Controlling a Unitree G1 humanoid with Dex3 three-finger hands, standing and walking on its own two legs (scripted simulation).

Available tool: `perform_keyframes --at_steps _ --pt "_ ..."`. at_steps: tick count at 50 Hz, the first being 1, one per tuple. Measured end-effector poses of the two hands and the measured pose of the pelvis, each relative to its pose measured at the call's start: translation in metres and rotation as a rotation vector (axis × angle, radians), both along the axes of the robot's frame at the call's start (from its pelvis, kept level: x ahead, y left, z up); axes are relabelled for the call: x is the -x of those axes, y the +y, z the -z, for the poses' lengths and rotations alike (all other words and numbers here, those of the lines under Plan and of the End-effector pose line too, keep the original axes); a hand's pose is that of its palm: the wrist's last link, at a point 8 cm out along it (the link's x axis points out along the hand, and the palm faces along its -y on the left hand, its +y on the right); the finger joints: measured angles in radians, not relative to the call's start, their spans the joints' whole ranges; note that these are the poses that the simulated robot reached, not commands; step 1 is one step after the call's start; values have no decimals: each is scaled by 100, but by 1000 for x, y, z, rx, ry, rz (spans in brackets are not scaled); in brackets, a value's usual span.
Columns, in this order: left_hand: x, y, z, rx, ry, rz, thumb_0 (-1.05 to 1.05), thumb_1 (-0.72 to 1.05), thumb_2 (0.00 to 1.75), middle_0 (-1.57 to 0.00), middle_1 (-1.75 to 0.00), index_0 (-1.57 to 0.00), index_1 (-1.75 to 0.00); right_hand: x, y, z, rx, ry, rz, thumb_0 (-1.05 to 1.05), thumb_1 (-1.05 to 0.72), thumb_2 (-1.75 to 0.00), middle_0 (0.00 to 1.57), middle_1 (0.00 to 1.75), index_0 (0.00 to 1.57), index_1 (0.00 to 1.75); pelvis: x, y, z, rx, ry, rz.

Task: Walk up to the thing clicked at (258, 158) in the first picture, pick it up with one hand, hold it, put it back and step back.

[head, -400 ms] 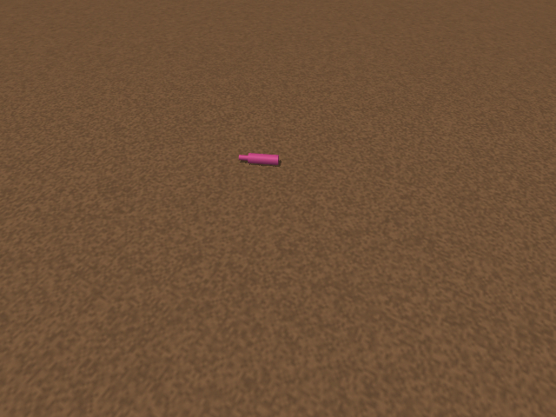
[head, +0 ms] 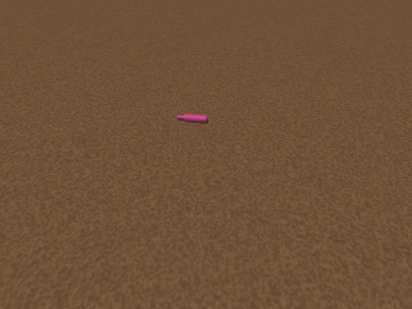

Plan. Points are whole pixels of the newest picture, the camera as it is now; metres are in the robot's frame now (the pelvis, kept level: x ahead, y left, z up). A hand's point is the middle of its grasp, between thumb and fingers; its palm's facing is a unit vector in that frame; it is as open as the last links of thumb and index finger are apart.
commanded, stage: stand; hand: left
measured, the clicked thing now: (191, 117) +1.52 +0.10 -0.75
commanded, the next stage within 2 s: walk up in 0.72 s
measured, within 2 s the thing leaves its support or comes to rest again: neither
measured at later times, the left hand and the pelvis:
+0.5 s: hand out of the picture +0.07 +0.25 -0.16, palm faces -0.03 -0.94 -0.34, open 7.4 cm; pelvis +0.00 +0.00 +0.00, yaw +0 degrees
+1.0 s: hand out of the picture +0.15 +0.24 -0.14, palm faces -0.10 -0.91 -0.40, open 7.4 cm; pelvis +0.05 -0.05 -0.01, yaw -5 degrees
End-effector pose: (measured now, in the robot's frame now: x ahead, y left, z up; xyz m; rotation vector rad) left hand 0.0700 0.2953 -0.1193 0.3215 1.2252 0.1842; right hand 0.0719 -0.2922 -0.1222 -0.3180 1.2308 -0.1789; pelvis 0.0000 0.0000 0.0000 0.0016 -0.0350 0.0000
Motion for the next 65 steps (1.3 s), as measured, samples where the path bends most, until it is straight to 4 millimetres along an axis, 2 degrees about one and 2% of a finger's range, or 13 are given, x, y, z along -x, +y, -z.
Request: perform_keyframes --at_steps 38,42,46,49,52,54,60,65 --pt "-3 2 -2 9 -13 -6 1 90 90 -20 -30 -20 -30 -7 -3 -3 -4 -23 -2 1 -91 -90 20 30 20 30 -7 -1 0 -1 1 2" --pt "-14 8 -6 -6 -10 27 1 90 90 -20 -30 -20 -30 -1 -22 -7 5 -84 29 1 -90 -90 20 30 20 30 -14 -8 4 -11 13 30" --pt "-41 5 -14 -29 -34 64 1 90 90 -20 -30 -20 -30 13 -53 -9 35 -51 63 1 -90 -90 20 30 20 30 -28 -26 5 -22 6 52" --pt "-65 -6 -21 -52 -52 92 1 90 90 -20 -30 -20 -30 14 -83 -4 50 -21 89 1 -90 -90 20 30 20 30 -46 -43 10 -26 -5 71" --pt "-86 -18 -19 -92 -93 100 1 90 90 -20 -30 -20 -30 2 -113 11 68 -3 97 1 -90 -90 20 30 20 30 -65 -64 25 -8 -19 75" --pt "-92 -28 -17 -102 -122 83 1 90 90 -20 -30 -20 -30 -14 -124 16 71 8 96 1 -90 -90 20 30 20 30 -77 -73 28 7 -24 68" --pt "-100 -57 -21 -53 -84 43 1 90 90 -20 -30 -20 -30 -86 -127 0 27 -69 41 1 -91 -90 20 30 20 30 -116 -85 12 23 -25 67" --pt "-123 -66 -13 -17 -49 35 1 90 90 -20 -30 -21 -30 -142 -121 -13 12 -96 -2 1 -91 -90 20 30 20 30 -157 -89 8 31 -11 67"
